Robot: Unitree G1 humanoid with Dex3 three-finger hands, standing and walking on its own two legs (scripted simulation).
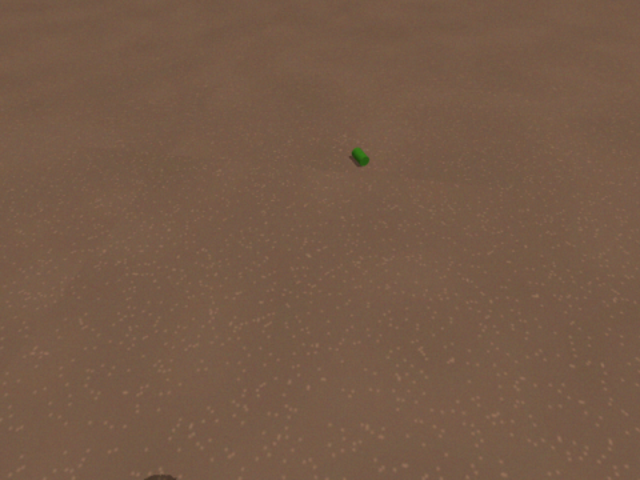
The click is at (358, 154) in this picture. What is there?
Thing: lying can
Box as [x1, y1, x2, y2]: [352, 147, 368, 165]
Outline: 357,147 352,151 352,155 361,165 364,165 368,162 368,157
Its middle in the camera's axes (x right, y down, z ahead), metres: +0.19 -0.45 +2.08
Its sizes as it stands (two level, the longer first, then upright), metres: 0.094 0.057 0.057
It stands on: the floor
